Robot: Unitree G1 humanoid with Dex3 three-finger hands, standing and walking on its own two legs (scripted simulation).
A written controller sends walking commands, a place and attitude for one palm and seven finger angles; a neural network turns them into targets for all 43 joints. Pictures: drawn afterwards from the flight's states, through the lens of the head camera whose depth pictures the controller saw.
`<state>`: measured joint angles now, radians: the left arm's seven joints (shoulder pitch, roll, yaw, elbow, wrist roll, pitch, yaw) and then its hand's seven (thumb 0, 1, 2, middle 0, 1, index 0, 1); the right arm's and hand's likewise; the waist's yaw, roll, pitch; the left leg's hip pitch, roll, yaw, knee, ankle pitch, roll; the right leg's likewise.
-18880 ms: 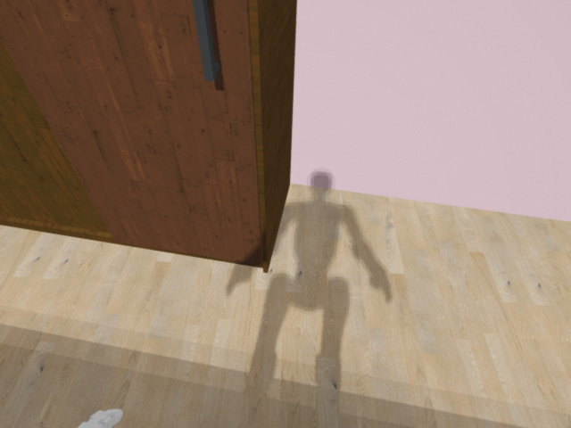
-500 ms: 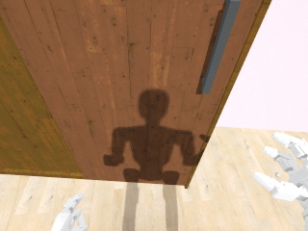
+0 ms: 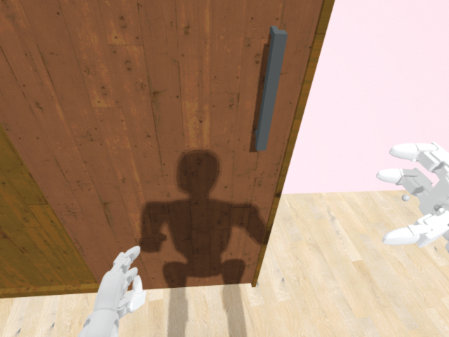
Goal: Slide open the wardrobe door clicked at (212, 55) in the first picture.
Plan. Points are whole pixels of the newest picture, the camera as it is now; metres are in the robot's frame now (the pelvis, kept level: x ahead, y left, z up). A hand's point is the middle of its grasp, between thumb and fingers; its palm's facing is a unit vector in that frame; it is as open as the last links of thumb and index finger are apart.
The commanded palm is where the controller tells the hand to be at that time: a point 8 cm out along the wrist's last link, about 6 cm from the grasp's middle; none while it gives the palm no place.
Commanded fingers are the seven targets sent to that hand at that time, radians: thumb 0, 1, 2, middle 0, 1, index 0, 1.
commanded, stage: raise the hand with hooked fingers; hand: right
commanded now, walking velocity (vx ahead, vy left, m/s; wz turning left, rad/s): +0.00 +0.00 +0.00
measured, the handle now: (266, 93) +0.51 -0.10 +0.22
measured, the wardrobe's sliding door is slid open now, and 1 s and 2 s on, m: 0.00 0.00 0.00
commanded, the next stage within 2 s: move the hooked fingers beside the handle in 0.72 s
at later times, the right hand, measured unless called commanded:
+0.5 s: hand (404, 176) +0.27 -0.25 +0.23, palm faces +0.04 +1.00 -0.07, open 14.0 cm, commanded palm +0.23 -0.30 +0.25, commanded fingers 0.00 0.50 -0.30 0.30 1.20 0.30 1.20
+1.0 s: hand (404, 160) +0.29 -0.26 +0.23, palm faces +0.07 +1.00 -0.05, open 14.0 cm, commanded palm +0.26 -0.30 +0.24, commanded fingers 0.00 0.50 -0.30 0.30 1.20 0.30 1.20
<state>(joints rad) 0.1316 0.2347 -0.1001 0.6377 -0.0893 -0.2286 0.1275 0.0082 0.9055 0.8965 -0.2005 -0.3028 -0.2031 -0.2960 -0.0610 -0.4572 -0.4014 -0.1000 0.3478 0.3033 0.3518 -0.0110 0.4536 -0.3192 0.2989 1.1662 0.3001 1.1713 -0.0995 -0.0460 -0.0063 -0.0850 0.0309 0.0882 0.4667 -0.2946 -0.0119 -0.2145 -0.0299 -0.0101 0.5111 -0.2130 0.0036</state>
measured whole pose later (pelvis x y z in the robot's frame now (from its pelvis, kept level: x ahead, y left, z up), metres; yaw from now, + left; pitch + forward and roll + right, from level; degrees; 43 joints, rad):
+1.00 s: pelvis +0.00 +0.01 +0.00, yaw +0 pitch -5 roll +1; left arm 0.14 0.26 -0.10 0.65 -0.11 -0.16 0.12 0.01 0.91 0.90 -0.20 -0.30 -0.20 -0.30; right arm -0.32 -0.51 -0.41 0.06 0.32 0.45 0.38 -0.02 0.50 -0.30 0.30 1.20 0.30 1.20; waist -0.09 -0.05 -0.01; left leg -0.07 0.02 0.09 0.43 -0.27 0.00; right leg -0.19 -0.03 -0.01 0.46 -0.18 0.01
